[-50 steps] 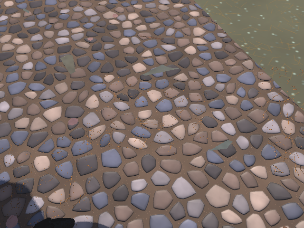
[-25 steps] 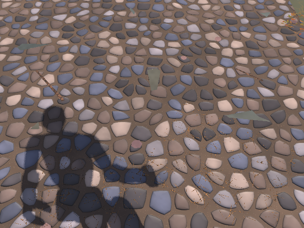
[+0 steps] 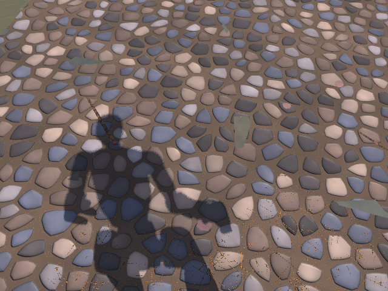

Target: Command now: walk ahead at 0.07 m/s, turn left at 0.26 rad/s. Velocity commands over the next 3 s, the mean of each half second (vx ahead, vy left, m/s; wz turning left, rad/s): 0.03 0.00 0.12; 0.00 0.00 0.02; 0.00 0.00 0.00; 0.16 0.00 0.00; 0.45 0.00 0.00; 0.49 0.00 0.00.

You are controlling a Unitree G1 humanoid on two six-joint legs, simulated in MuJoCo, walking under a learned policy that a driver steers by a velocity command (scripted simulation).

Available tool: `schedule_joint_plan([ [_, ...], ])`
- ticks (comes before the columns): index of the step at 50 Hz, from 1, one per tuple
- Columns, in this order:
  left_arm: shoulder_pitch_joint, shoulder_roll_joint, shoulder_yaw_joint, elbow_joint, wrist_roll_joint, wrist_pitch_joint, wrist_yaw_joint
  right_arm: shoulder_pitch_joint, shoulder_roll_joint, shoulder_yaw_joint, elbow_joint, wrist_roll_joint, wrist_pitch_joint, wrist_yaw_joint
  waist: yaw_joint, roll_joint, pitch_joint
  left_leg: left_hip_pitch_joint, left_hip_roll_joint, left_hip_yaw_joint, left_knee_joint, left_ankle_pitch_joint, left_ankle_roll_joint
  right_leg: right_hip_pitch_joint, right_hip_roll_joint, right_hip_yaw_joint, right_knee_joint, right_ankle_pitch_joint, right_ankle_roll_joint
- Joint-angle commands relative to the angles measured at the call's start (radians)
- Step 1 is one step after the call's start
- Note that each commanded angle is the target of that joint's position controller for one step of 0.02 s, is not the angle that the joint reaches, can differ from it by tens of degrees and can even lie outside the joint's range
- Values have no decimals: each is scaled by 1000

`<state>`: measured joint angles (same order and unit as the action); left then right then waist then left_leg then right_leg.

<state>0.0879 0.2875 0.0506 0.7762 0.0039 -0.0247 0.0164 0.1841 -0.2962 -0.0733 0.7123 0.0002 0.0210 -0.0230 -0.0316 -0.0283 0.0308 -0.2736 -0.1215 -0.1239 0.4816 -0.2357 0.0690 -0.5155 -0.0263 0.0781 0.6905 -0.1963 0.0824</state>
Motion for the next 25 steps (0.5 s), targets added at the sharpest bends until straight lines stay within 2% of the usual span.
schedule_joint_plan([
  [1,-1,101,28,-63,2,-26,-8,-15,-111,-15,-50,3,-6,-2,27,161,-124,77,265,-209,-8,400,125,151,13,-26,-152,35,-40],
  [2,21,97,27,-58,10,-35,-12,-11,-94,-7,-45,5,-9,-3,48,148,-116,55,234,-208,18,342,87,241,-2,-18,-286,196,-67],
  [3,31,146,33,-64,29,-42,-7,26,-57,6,-47,-15,-17,-4,28,64,-146,10,173,-170,88,216,32,357,-123,92,-297,470,-110],
  [4,11,193,39,-72,41,-34,-1,133,-49,7,-32,-25,-25,-2,-46,-117,-166,-86,61,-68,190,-144,-24,450,-263,226,-258,733,-231],
  [5,24,104,16,-51,36,-27,0,119,-70,6,-34,-23,-24,-4,-26,-197,-192,-99,73,-19,232,-279,-74,424,-342,328,-282,674,-349],
  [6,27,74,5,-50,26,-25,-5,70,-109,-3,-38,-16,-17,-7,4,-171,-178,-97,97,-13,256,-281,-93,414,-317,334,-299,598,-357],
  [8,16,109,12,-41,15,-20,-8,20,-105,-10,-33,-6,7,-11,19,-145,-161,-105,110,7,269,-263,-113,408,-272,278,-303,518,-312],
  [9,-8,118,14,-40,10,-17,-7,29,-94,-8,-24,-5,17,-8,9,-133,-156,-69,127,8,246,-241,-119,378,-260,248,-306,485,-291],
  [10,-38,117,13,-39,8,-11,-7,46,-68,-2,-10,-1,21,-4,-11,-123,-143,-7,131,28,150,-198,-117,334,-217,190,-304,439,-257],
  [11,-52,106,10,-34,2,-3,-10,61,-43,4,10,-1,21,0,-22,-120,-133,61,122,54,16,-70,-110,306,-171,135,-297,371,-222],
  [12,-20,96,8,-21,0,-1,-13,49,-41,5,21,-6,21,2,-6,-119,-131,115,113,58,-44,47,-104,291,-134,102,-295,281,-192],
  [13,5,88,5,-10,3,-3,-17,32,-65,1,17,-15,24,4,10,-94,-130,151,137,30,-48,119,-90,266,-112,83,-295,165,-158],
  [14,21,88,3,-6,11,-9,-24,14,-99,-4,6,-16,27,3,36,-43,-113,148,175,-4,-40,160,-62,240,-78,54,-286,49,-129],
  [15,29,78,2,-2,13,-11,-28,10,-108,-8,24,-12,25,6,58,47,-91,68,169,-4,-28,55,-30,275,-30,-3,-283,-24,-101],
  [16,2,87,2,6,15,-11,-26,-1,-75,-1,19,-13,18,10,40,35,-71,30,165,-7,-48,11,-23,300,-25,-13,-258,-15,-87],
  [17,-9,76,1,9,13,-11,-24,-1,-63,4,29,-18,11,9,41,39,-67,19,168,-10,-60,12,-29,312,-25,-19,-245,21,-89],
  [20,1,71,2,31,6,-5,-11,12,-73,3,52,-17,-13,3,44,56,-64,22,164,-3,-54,102,-45,336,-27,-20,-217,138,-98],
  [25,5,71,5,77,3,7,-3,31,-64,8,90,-12,-21,-2,43,57,-45,22,160,1,-61,110,-46,352,-19,-26,-217,145,-88],
])
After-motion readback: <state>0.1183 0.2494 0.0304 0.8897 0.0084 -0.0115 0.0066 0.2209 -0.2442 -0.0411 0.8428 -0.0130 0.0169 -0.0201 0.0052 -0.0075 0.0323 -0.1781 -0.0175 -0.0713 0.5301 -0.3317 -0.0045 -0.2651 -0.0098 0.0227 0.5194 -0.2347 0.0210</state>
